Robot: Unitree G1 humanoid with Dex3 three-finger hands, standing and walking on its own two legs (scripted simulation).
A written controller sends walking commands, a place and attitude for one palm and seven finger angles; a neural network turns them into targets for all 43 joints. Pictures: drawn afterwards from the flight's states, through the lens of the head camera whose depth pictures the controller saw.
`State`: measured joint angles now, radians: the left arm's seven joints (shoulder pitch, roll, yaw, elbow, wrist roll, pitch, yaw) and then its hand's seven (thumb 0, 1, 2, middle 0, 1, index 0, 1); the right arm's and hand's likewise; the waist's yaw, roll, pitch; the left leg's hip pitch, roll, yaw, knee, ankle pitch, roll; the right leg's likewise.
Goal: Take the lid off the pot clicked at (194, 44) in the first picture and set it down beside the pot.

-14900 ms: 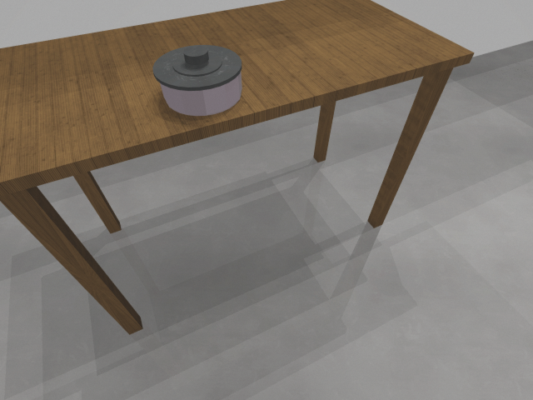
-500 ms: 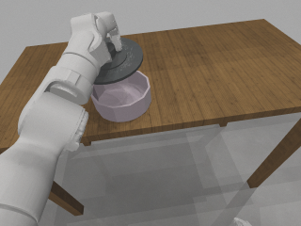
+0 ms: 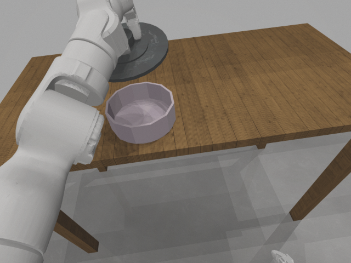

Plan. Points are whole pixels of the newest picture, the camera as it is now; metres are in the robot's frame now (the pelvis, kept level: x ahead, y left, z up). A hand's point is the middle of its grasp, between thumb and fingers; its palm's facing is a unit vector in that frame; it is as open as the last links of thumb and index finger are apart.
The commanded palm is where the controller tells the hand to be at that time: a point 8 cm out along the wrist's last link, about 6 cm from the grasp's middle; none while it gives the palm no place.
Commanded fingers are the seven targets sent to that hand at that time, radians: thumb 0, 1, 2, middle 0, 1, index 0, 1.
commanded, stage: lift the lid straight up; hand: left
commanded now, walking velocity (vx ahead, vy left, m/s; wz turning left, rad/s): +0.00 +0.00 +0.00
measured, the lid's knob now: (121, 39) +0.50 +0.10 +0.28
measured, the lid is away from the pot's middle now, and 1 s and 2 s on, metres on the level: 0.02 0.09 0.20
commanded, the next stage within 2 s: move the lid sideways beside the pot in 0.28 s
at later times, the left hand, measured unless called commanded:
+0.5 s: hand (111, 33) +0.47 +0.11 +0.31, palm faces -0.15 -0.12 -0.98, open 7.7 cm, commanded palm +0.45 +0.12 +0.37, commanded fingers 0.00 0.59 1.07 -0.74 -1.02 -0.85 -1.05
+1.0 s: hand (79, 39) +0.46 +0.17 +0.31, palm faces -0.14 -0.12 -0.98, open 7.7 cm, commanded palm +0.44 +0.18 +0.37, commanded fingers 0.00 0.59 1.07 -0.74 -1.02 -0.85 -1.05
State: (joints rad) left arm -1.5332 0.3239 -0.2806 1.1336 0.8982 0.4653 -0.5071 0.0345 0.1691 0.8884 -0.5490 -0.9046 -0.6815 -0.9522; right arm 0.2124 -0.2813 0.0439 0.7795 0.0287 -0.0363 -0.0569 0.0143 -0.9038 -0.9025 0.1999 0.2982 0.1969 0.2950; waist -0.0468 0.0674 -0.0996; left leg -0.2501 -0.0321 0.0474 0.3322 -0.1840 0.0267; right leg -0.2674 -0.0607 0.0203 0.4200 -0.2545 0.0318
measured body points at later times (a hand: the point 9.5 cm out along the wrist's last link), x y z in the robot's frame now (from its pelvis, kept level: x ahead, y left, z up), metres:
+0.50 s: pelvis +0.00 +0.00 +0.00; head +0.01 -0.03 +0.45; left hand +0.47 +0.11 +0.37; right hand +0.12 -0.25 -0.13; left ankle -0.02 +0.11 -0.74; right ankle -0.03 -0.14 -0.74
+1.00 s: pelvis +0.00 +0.00 +0.00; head +0.01 -0.02 +0.45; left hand +0.46 +0.17 +0.36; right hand +0.12 -0.25 -0.13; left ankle -0.02 +0.11 -0.74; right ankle -0.03 -0.14 -0.74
